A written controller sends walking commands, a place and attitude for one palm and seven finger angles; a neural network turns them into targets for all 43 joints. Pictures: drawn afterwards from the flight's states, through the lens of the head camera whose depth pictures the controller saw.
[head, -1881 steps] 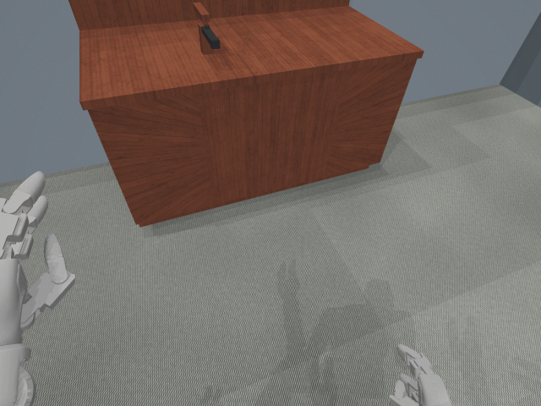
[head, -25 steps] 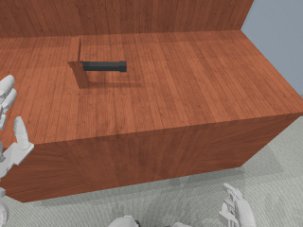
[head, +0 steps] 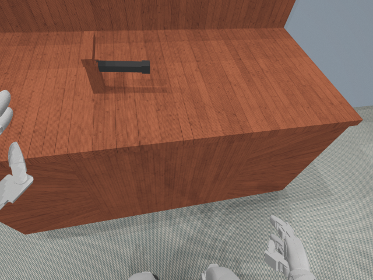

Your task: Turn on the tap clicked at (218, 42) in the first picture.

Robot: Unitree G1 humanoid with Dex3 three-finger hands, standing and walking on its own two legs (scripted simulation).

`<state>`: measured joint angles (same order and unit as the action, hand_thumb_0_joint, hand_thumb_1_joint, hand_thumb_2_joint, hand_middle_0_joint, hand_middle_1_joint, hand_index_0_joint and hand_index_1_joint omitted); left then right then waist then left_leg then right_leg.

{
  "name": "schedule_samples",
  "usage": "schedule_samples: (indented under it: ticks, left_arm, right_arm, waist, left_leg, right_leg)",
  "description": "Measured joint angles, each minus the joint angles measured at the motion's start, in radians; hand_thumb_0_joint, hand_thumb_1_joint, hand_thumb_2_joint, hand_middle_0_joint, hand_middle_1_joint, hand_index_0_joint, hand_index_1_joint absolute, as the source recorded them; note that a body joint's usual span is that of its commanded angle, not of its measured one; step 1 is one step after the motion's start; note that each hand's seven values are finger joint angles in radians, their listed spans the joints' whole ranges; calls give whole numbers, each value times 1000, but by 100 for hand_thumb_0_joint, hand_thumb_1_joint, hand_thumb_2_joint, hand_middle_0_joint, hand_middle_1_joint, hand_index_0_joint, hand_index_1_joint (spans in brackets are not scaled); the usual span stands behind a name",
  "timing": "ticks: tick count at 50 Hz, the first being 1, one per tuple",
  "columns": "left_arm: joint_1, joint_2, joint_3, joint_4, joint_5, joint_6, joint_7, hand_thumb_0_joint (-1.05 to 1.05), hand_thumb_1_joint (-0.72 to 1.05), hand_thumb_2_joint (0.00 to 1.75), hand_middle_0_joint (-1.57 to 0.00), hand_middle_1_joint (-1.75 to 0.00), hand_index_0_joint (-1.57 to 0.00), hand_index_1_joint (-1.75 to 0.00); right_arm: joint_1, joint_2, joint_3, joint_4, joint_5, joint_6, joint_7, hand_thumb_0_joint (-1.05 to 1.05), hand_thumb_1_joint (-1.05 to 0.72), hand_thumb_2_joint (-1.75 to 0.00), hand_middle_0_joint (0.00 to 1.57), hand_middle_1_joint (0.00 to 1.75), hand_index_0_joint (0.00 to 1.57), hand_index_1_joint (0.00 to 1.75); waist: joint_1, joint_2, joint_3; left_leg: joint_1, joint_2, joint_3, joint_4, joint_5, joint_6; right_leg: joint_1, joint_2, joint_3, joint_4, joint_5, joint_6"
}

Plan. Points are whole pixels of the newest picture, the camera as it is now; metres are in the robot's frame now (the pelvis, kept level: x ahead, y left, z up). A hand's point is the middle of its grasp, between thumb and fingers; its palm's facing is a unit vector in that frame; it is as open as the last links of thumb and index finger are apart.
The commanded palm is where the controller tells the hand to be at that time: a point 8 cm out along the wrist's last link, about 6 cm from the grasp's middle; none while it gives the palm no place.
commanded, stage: step back with the hand held close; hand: left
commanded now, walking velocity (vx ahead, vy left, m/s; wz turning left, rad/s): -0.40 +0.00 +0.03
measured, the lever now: (145, 67) +0.67 +0.17 +0.03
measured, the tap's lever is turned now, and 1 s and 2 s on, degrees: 83 83 83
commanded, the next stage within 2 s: stop stepping back and stand still in 0.08 s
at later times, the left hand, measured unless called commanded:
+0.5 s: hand out of the picture +0.06 +0.21 +0.16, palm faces +0.41 -0.83 -0.38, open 7.5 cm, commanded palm +0.00 +0.25 +0.18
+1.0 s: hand out of the picture -0.04 +0.21 +0.19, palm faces +0.44 -0.81 -0.38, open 7.5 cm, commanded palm -0.09 +0.25 +0.18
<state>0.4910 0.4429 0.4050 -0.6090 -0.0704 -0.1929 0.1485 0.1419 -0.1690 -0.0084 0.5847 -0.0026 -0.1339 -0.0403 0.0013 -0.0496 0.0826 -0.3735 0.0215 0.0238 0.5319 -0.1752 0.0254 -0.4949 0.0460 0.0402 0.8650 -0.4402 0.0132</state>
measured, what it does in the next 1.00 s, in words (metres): walks backwards: right foot, then left foot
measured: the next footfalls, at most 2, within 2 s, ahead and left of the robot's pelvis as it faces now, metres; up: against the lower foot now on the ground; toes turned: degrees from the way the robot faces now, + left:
right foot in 0.16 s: +0.01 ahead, -0.15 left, +0.00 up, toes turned +0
left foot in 0.44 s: -0.19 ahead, +0.10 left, +0.00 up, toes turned +3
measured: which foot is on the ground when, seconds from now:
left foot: down 0.00-0.20, up 0.22-0.42, down 0.44-0.66, up 0.68-0.88, down 0.90-1.00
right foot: up 0.00-0.14, down 0.16-0.48, up 0.50-0.66, down 0.68-0.90, up 0.92-1.00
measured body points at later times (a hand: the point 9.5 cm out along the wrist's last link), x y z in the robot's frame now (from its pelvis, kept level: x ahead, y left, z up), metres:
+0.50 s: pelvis -0.15 -0.03 -0.03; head -0.14 -0.01 +0.42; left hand +0.03 +0.25 +0.18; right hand +0.00 -0.30 -0.09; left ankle -0.23 +0.10 -0.74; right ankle -0.03 -0.15 -0.73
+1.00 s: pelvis -0.24 -0.03 -0.01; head -0.24 -0.01 +0.43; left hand -0.07 +0.25 +0.21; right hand -0.07 -0.26 -0.09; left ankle -0.25 +0.06 -0.73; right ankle -0.18 -0.14 -0.66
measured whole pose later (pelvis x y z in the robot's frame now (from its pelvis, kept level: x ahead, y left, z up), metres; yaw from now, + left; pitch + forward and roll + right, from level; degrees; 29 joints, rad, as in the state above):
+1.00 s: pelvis -0.24 -0.03 -0.01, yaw +3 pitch -2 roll +0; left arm 0.47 0.43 0.38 -0.63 -0.02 -0.19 0.15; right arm 0.24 -0.17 0.00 0.68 0.01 -0.17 -0.05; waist 0.01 -0.06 0.03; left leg -0.27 -0.01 0.04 0.69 -0.39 0.05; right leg -0.61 0.04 -0.01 1.18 -0.42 -0.03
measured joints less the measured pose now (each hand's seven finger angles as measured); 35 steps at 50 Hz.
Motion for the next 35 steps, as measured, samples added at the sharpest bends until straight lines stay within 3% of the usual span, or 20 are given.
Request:
schedule_samples:
  ticks: [5,8,9,10,12,14,16,19,22,24,26,29,30,32,34,35]
  left_arm:
    - [2,-37,-28,-1,0,22,0,2,89,89,-21,-30,-20,-30]
    - [9,-34,-35,13,5,24,-1,2,89,89,-21,-30,-20,-30]
    - [0,-44,-43,24,8,22,-4,2,89,89,-21,-30,-20,-30]
    - [-9,-53,-53,33,11,23,-7,2,89,89,-21,-30,-20,-30]
    - [-15,-54,-69,40,10,20,-13,2,89,89,-21,-30,-21,-30]
    - [1,-57,-68,40,13,22,-19,2,89,89,-21,-30,-21,-30]
    - [24,-59,-57,40,14,31,-19,2,89,89,-21,-30,-21,-30]
    - [30,-45,-45,53,13,39,-15,2,88,89,-21,-30,-21,-30]
    - [12,-25,-32,29,15,42,-10,2,88,89,-21,-30,-21,-30]
    - [4,-8,-8,-1,15,31,-2,2,88,89,-21,-30,-21,-30]
    - [22,-19,15,6,22,20,12,2,88,89,-21,-30,-21,-30]
    - [22,-58,12,68,35,-11,13,2,88,89,-21,-30,-21,-30]
    - [-2,-66,3,94,34,-19,9,2,88,89,-21,-30,-21,-30]
    - [-72,-72,-19,146,32,-25,-3,2,89,89,-21,-30,-21,-30]
    - [-131,-39,-20,166,23,-11,-16,2,89,89,-21,-30,-20,-30]
    - [-153,-38,-21,178,19,-12,-25,1,89,90,-21,-30,-20,-30]
  right_arm:
    - [36,7,21,0,5,-9,11,1,-90,-89,21,30,20,30]
    - [50,3,29,1,6,-9,13,1,-90,-89,21,30,20,30]
    - [45,-7,27,8,7,-8,13,1,-90,-89,21,30,20,30]
    - [39,-16,22,19,7,-4,12,1,-90,-89,21,30,21,30]
    - [39,-21,10,41,18,9,8,1,-90,-89,21,30,21,30]
    - [46,-25,4,54,28,27,8,1,-90,-89,21,30,21,30]
    - [58,-30,2,50,28,45,6,1,-90,-89,21,30,20,30]
    - [74,-43,-9,56,24,42,-2,1,-90,-89,21,30,20,30]
    - [90,-69,-29,61,24,15,-7,1,-90,-89,20,30,20,30]
    - [91,-70,-41,67,19,-3,-13,1,-90,-89,20,30,20,30]
    - [97,-46,-42,76,13,-13,-18,1,-90,-89,20,30,20,30]
    - [145,-33,-45,90,13,-48,-15,1,-90,-89,20,30,20,30]
    - [159,-31,-43,101,18,-51,-12,1,-90,-89,20,30,20,30]
    - [181,-33,-31,110,21,-35,-10,1,-90,-89,20,30,20,30]
    - [189,-28,-15,94,27,-12,-6,1,-90,-89,20,30,20,30]
    - [171,-32,-11,94,31,3,-1,1,-90,-89,20,30,20,30]
  waist:
    - [5,40,-16]
    - [6,56,-30]
    - [6,83,-20]
    - [-1,109,-9]
    - [-5,101,-3]
    - [-3,56,-14]
    - [-22,25,-42]
    - [-53,5,-89]
    - [-62,0,-113]
    - [-54,-42,-103]
    - [-11,-91,-83]
    - [-24,-26,-121]
    - [-28,-2,-127]
    - [-33,49,-120]
    - [-45,57,-95]
    - [-44,71,-74]
  left_leg:
    - [-14,26,-7,-30,55,-18]
    - [-67,37,-15,21,58,-32]
    - [-89,55,-31,61,33,-34]
    - [-111,63,-57,113,-53,-35]
    - [-186,22,-82,360,-214,-52]
    - [-230,-30,-69,638,-226,-62]
    - [-219,-45,-44,784,-188,-62]
    - [-107,-24,-27,697,-186,-43]
    - [66,0,-42,359,-239,1]
    - [171,-22,-24,146,-410,-33]
    - [222,-56,34,107,-341,-38]
    - [252,-40,26,60,-260,-29]
    - [256,-34,9,44,-247,-31]
    - [238,-15,-36,63,-240,-34]
    - [154,-16,-51,224,-286,1]
    - [88,-15,-63,371,-296,14]
  right_leg:
    - [102,-23,-24,-167,78,0]
    - [190,-30,-39,-297,173,-4]
    - [196,-12,-53,-315,212,-8]
    - [199,5,-71,-319,223,-13]
    - [182,-3,-80,-301,220,-25]
    - [153,-29,-60,-278,221,-31]
    - [119,-47,-51,-259,228,-33]
    - [58,-64,-60,-235,242,-27]
    - [-20,-75,-79,-190,253,-20]
    - [-75,-101,-57,-121,237,-16]
    - [-102,-93,-15,51,95,-19]
    - [-101,-52,-57,265,-2,-28]
    - [-78,-44,-65,251,-4,-31]
    - [15,-32,-92,72,51,-31]
    - [130,-40,-100,-153,152,-43]
    - [121,-33,-113,-146,136,-66]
